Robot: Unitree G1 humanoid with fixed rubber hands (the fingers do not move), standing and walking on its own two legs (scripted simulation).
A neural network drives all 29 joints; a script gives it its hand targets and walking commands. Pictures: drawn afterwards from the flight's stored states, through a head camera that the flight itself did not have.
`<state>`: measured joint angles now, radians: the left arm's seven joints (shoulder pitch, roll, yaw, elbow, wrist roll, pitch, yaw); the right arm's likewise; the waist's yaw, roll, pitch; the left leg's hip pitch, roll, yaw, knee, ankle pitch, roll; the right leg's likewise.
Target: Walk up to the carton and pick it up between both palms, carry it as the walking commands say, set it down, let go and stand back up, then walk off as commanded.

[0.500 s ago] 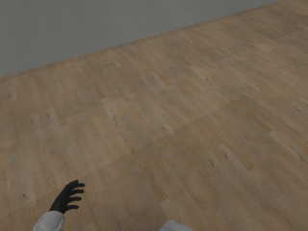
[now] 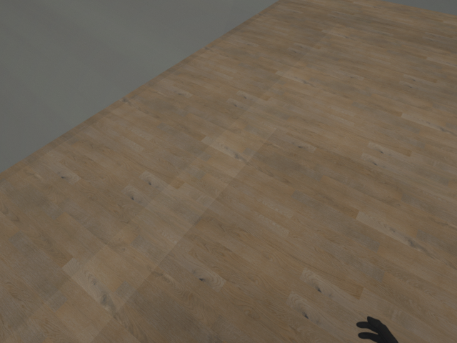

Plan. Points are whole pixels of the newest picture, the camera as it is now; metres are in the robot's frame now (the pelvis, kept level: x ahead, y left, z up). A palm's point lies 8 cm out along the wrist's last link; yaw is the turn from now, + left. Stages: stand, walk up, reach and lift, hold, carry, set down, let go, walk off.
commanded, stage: walk off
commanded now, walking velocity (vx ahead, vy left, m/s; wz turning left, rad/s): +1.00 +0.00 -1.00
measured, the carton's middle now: out of the picture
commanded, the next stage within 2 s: none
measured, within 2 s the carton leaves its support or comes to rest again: neither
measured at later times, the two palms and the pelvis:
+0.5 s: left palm (183, 169) +0.57 +0.17 -0.11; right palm (402, 201) +0.47 -0.37 -0.07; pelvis +0.43 -0.08 +0.00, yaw -27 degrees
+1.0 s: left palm (342, 43) +1.18 -0.37 -0.02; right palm (371, 185) +0.54 -0.34 -0.11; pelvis +0.83 -0.26 +0.00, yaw -57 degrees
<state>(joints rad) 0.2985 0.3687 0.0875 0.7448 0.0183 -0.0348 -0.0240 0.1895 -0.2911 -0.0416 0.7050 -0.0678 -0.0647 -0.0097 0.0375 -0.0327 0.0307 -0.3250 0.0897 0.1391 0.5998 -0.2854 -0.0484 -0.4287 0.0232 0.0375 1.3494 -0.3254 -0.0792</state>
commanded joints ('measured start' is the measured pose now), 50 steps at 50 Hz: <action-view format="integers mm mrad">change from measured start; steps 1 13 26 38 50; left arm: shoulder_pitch -125 -184 -16 -27 -406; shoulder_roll -61 -22 84 21 -84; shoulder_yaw -37 -39 12 -15 -72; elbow -153 -174 -52 -126 -248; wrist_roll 16 1 -6 -6 4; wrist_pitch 16 17 -52 -37 29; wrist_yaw -38 -49 29 23 -80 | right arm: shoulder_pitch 186 291 -65 209 252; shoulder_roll -43 -231 -63 -203 -110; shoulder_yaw -19 -56 18 -52 -23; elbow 43 125 -178 -72 92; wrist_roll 10 46 28 -7 34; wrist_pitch -26 1 38 8 -33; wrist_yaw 13 -11 25 -6 10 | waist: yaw -68 92 -58 -139 -41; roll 148 183 47 242 105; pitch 16 -28 66 -213 131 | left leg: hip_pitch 215 368 -233 553 223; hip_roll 299 255 116 449 177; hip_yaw -279 173 -152 -789 195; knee -362 -25 369 -314 -410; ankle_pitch -32 1371 20 -430 684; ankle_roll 71 30 -103 100 11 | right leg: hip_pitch -342 108 14 -405 -209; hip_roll -169 64 -65 -41 -72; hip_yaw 50 -244 340 79 -212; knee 35 -556 -1149 135 -456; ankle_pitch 50 83 210 -43 202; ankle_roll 30 -85 -207 -22 -13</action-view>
